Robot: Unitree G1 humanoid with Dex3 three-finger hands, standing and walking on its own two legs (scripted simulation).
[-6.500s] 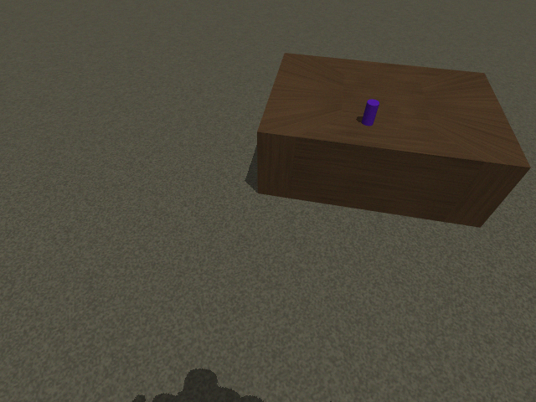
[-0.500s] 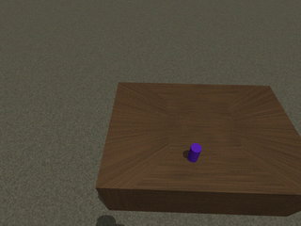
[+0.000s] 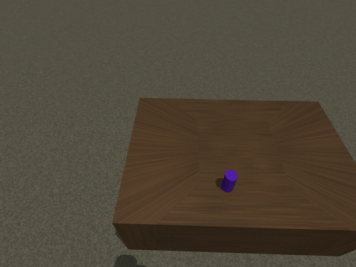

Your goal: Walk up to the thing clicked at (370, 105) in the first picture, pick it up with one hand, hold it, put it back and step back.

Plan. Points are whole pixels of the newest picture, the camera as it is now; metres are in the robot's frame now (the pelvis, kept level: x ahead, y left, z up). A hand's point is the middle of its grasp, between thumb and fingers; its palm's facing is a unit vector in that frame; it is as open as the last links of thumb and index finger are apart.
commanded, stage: stand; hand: right
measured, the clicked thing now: (229, 181) +0.51 -0.20 -0.34
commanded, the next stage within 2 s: go down in 0.50 s
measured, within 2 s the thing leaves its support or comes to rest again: neither
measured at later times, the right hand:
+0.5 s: hand out of the picture +0.07 -0.25 -0.16, palm faces -0.03 +0.94 -0.34, open 7.4 cm
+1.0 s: hand out of the picture +0.15 -0.26 -0.15, palm faces +0.07 +0.94 -0.34, open 14.1 cm
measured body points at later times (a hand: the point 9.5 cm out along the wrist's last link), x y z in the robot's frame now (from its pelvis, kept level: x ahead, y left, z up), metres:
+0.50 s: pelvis +0.00 +0.00 +0.00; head +0.00 +0.00 +0.45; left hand +0.08 +0.30 -0.13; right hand +0.07 -0.30 -0.14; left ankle -0.04 +0.15 -0.75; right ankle +0.02 -0.11 -0.75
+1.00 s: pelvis -0.01 +0.01 -0.02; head +0.03 +0.00 +0.43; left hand +0.10 +0.27 -0.13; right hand +0.14 -0.31 -0.12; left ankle -0.04 +0.15 -0.75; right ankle +0.02 -0.11 -0.75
